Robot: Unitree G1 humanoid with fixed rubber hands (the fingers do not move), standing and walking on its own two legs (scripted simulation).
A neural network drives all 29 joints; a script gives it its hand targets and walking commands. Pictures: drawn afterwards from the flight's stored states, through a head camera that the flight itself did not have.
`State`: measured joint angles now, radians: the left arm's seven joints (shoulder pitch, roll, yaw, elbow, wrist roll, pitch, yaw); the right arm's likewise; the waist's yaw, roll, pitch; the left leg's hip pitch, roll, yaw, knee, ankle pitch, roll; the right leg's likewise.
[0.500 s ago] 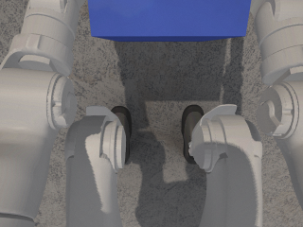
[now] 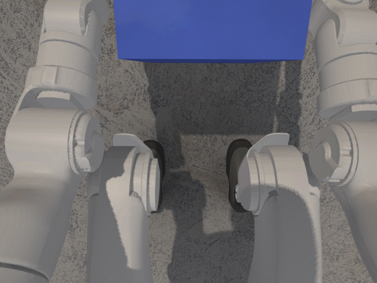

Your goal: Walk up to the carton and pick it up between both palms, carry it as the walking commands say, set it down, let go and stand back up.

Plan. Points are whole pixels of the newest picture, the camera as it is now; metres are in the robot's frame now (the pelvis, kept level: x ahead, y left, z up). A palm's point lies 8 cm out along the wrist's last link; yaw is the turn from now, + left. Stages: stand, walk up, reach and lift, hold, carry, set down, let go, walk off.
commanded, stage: reach and lift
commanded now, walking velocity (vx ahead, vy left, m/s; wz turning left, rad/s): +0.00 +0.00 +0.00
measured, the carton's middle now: out of the picture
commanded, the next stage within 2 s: none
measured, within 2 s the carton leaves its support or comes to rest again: leaves its support in 0.10 s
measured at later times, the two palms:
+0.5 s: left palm out of the picture +0.56 +0.16 -0.09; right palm out of the picture +0.55 -0.17 -0.09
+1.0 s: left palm out of the picture +0.55 +0.16 -0.03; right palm out of the picture +0.54 -0.17 -0.03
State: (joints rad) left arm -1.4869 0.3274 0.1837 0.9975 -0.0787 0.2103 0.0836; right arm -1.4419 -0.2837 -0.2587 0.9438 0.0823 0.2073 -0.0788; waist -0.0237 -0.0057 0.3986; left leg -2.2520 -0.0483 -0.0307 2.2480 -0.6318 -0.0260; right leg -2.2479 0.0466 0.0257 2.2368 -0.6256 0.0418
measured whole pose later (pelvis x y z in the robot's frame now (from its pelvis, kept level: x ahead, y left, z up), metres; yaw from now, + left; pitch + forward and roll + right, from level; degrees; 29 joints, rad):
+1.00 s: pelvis +0.00 +0.00 +0.08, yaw +1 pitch +46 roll +0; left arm -1.34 0.23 0.33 0.84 0.08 0.36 0.07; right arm -1.28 -0.16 -0.40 0.76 -0.09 0.36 -0.05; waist -0.03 -0.01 0.04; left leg -2.19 -0.08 -0.05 1.92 -0.55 -0.05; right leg -2.19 0.09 0.06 1.92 -0.54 0.05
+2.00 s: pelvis +0.01 +0.00 +0.18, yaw +0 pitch +43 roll +0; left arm -1.09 0.13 0.37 0.80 0.14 0.37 0.04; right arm -1.04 -0.06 -0.44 0.69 -0.14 0.40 -0.03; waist -0.03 0.00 -0.13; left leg -1.86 -0.10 -0.08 1.59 -0.48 -0.04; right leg -1.86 0.10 0.08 1.58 -0.48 0.05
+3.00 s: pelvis +0.04 +0.00 +0.31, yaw +0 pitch +33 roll +0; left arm -0.73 0.00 0.39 0.66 0.20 0.36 0.00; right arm -0.68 0.05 -0.42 0.57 -0.18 0.38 0.01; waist -0.02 -0.01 -0.18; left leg -1.28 -0.09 -0.10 1.10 -0.38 -0.02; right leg -1.29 0.08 0.12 1.09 -0.38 0.04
